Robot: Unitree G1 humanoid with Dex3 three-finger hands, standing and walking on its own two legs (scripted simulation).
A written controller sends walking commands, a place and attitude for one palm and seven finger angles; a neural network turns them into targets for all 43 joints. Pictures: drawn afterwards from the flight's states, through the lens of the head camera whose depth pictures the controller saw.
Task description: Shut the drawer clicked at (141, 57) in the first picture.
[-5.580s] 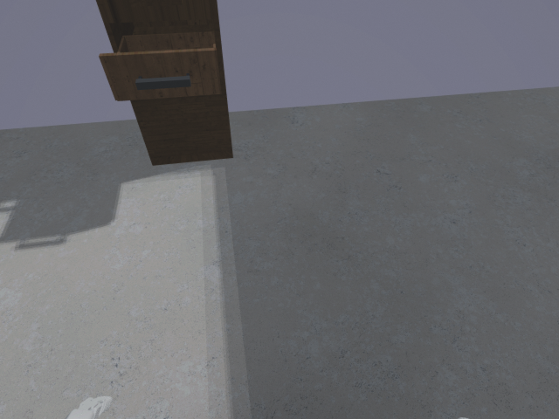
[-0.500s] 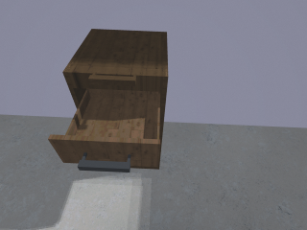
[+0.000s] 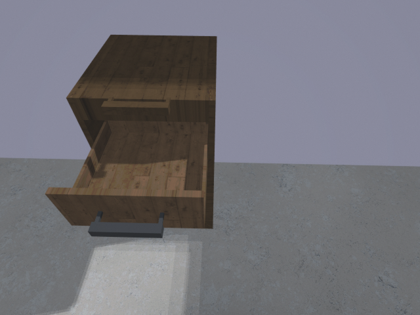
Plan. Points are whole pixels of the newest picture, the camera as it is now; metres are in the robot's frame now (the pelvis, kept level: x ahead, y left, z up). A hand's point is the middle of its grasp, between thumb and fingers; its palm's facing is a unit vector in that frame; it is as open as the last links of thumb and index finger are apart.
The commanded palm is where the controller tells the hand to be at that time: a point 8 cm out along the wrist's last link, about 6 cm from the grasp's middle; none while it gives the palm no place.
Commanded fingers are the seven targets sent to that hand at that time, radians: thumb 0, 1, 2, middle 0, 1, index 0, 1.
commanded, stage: come to a stop and stand still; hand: left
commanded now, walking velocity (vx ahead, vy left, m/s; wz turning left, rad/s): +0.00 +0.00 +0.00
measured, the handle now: (128, 222) +0.36 +0.24 -0.13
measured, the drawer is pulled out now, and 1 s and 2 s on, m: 0.28 0.28 0.28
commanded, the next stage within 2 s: look again from close up in 0.08 s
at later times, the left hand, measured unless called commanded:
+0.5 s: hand out of the picture -0.01 +0.21 -0.17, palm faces +0.02 -0.98 -0.19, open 7.4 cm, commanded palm none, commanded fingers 0.00 0.90 0.90 -0.20 -0.30 -0.20 -0.30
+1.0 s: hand out of the picture -0.04 +0.22 -0.17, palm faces +0.01 -0.98 -0.17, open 7.4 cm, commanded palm none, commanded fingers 0.00 0.90 0.90 -0.20 -0.30 -0.20 -0.30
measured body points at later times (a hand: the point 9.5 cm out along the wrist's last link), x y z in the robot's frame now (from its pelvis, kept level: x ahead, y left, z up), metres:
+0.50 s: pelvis -0.01 +0.04 +0.01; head -0.01 +0.05 +0.46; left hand -0.01 +0.27 -0.15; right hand -0.01 -0.18 -0.15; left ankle -0.04 +0.16 -0.73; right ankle -0.06 -0.05 -0.73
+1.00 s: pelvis -0.01 +0.05 +0.00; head +0.00 +0.05 +0.45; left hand -0.04 +0.27 -0.16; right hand -0.04 -0.16 -0.16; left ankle -0.04 +0.16 -0.73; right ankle -0.06 -0.05 -0.73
